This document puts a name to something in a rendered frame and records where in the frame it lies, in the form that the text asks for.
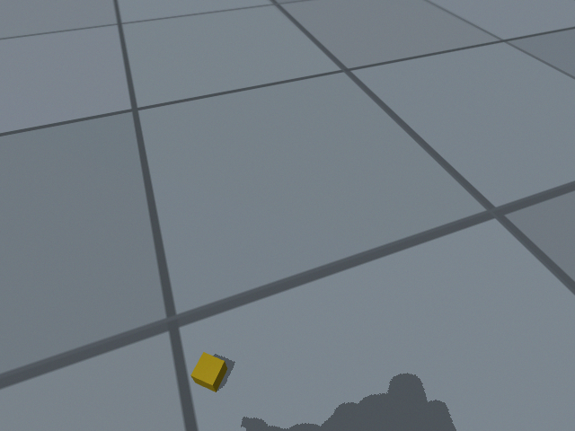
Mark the cube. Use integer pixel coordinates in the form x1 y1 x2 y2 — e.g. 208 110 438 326
191 352 227 392

